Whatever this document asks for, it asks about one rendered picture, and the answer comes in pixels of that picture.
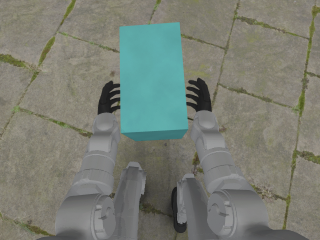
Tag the robot left forearm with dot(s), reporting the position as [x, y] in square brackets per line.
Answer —
[96, 172]

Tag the carton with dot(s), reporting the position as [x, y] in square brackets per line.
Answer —
[152, 85]

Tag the robot left hand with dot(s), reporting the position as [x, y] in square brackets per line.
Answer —
[104, 104]

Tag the robot right thigh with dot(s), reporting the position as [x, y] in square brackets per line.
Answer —
[192, 195]

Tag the robot right forearm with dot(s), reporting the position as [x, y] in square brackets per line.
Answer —
[220, 171]

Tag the right robot upper arm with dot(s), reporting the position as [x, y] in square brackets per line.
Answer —
[236, 214]

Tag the robot right hand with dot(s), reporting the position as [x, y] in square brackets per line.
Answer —
[203, 100]

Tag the right robot foot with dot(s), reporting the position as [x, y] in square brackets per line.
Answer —
[179, 227]

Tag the left robot upper arm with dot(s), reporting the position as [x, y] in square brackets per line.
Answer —
[85, 217]

